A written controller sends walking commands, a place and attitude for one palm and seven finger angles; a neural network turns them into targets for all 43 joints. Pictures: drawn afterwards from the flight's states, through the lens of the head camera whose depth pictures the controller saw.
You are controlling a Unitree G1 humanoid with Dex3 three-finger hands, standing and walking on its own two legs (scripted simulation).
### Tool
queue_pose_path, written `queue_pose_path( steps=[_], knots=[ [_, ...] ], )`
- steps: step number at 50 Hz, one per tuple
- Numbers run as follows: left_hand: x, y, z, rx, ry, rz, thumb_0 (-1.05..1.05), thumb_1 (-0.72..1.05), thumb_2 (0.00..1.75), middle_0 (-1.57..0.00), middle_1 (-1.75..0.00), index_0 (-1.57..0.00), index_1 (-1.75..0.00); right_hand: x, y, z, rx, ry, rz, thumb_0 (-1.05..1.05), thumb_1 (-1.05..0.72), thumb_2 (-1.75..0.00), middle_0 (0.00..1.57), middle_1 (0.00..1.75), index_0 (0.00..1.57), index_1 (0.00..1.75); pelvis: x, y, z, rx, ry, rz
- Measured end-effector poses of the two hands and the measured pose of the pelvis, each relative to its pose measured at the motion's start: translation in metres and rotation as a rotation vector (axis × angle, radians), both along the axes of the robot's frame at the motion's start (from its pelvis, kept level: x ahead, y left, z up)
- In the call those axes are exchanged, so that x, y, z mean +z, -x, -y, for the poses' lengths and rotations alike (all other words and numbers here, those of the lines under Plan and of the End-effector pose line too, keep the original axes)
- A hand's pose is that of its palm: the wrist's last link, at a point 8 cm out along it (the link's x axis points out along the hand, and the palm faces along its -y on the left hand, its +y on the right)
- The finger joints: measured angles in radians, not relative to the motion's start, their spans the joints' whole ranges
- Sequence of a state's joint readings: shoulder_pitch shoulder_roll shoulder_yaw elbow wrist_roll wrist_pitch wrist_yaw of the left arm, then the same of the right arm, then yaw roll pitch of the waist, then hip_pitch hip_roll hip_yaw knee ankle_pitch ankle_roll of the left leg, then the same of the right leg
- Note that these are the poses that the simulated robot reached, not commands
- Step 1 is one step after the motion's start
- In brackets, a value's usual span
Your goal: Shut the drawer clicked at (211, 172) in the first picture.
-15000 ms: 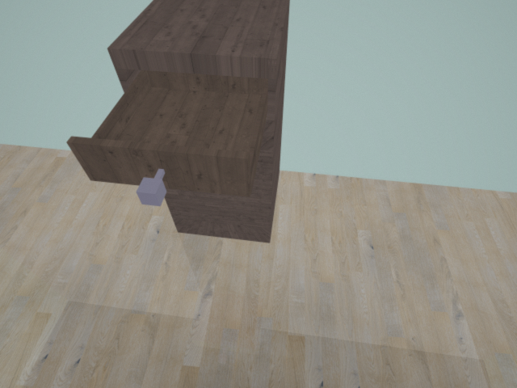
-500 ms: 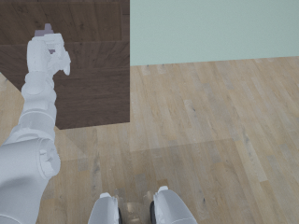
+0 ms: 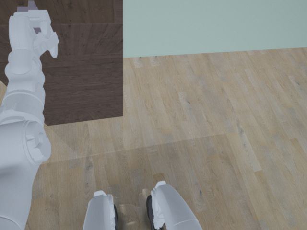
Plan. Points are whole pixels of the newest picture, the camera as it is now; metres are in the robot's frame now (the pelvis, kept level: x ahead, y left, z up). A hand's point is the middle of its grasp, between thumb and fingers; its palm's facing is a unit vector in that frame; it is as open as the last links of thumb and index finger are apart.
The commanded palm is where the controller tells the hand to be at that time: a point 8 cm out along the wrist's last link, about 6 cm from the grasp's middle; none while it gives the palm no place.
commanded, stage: pull the fist back off the drawer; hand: left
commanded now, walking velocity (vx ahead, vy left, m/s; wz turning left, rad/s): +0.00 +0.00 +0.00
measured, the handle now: (31, 14) +0.64 +0.20 +0.09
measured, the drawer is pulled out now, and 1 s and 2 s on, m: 0.00 0.00 0.00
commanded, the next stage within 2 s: draw the hand back to the body in 0.68 s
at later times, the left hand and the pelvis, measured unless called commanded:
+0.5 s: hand (55, 37) +0.57 +0.14 +0.09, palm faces +0.01 -1.00 -0.04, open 3.5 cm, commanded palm +0.55 +0.19 +0.09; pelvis +0.00 +0.01 +0.00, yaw -1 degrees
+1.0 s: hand (42, 42) +0.53 +0.16 +0.11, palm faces +0.04 -1.00 -0.04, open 3.3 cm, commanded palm +0.47 +0.22 +0.13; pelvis +0.06 +0.00 +0.05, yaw -2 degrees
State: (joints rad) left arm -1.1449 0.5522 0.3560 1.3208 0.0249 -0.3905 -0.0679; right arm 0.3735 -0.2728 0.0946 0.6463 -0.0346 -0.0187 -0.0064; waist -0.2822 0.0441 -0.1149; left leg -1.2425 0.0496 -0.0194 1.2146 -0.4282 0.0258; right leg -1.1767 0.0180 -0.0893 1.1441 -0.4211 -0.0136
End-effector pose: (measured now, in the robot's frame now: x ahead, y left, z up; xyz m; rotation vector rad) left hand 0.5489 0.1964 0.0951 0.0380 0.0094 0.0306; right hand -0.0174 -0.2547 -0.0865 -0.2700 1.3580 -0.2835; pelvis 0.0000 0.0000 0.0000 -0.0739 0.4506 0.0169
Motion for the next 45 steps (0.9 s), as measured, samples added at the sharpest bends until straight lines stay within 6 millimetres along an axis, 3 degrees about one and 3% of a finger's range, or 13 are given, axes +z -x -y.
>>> queue_pose_path(
  steps=[10, 20, 32, 45],
  knots=[
    [0.000, 0.000, 0.000, -0.008, 0.003, -0.006, 0.02, 0.90, 0.90, -1.52, -1.60, -1.52, -1.60, 0.003, 0.021, -0.007, -0.010, 0.002, -0.024, 0.00, -0.91, -0.90, 0.20, 0.29, 0.20, 0.30, -0.001, 0.006, -0.004, -0.004, 0.004, 0.001],
    [0.000, 0.000, -0.001, -0.013, 0.002, -0.002, 0.02, 0.90, 0.90, -1.52, -1.60, -1.52, -1.60, 0.000, 0.017, -0.010, 0.003, -0.007, -0.025, 0.00, -0.91, -0.90, 0.20, 0.29, 0.20, 0.30, -0.004, 0.007, -0.008, -0.003, 0.005, -0.002],
    [-0.001, 0.002, -0.001, -0.010, 0.007, 0.006, 0.02, 0.90, 0.90, -1.48, -1.60, -1.48, -1.60, 0.001, -0.011, -0.014, -0.001, -0.046, -0.006, 0.00, -0.91, -0.90, 0.20, 0.29, 0.20, 0.30, 0.006, -0.009, -0.010, -0.018, -0.007, 0.009],
    [0.003, 0.010, -0.005, 0.001, 0.003, 0.017, 0.03, 0.88, 0.88, -1.45, -1.60, -1.45, -1.60, 0.014, -0.061, -0.006, -0.019, -0.074, 0.022, 0.01, -0.91, -0.90, 0.20, 0.29, 0.20, 0.30, 0.027, -0.043, -0.004, -0.032, -0.024, 0.040]
  ],
)
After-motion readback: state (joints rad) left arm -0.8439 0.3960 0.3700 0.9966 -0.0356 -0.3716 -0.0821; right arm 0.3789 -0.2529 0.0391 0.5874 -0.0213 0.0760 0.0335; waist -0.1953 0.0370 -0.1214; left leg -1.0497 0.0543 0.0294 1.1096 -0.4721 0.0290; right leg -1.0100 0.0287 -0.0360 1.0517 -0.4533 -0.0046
